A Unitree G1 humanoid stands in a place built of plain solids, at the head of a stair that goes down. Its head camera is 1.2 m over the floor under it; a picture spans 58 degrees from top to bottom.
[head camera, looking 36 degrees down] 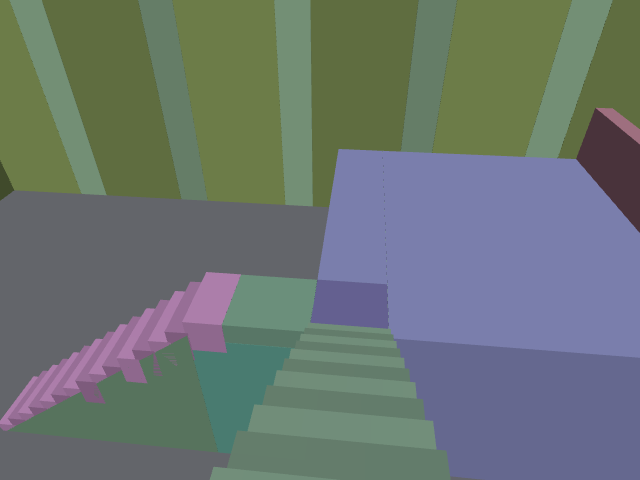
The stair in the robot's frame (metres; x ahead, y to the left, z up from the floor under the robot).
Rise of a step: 0.19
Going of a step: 0.25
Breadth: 0.89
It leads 6 degrees to the right of straight ahead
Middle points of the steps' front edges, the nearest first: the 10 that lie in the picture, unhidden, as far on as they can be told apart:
0.99 -0.08 -0.57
1.24 -0.11 -0.76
1.49 -0.14 -0.95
1.74 -0.16 -1.14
1.99 -0.19 -1.33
2.24 -0.21 -1.53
2.48 -0.24 -1.72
2.73 -0.26 -1.91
2.98 -0.29 -2.10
3.23 -0.31 -2.29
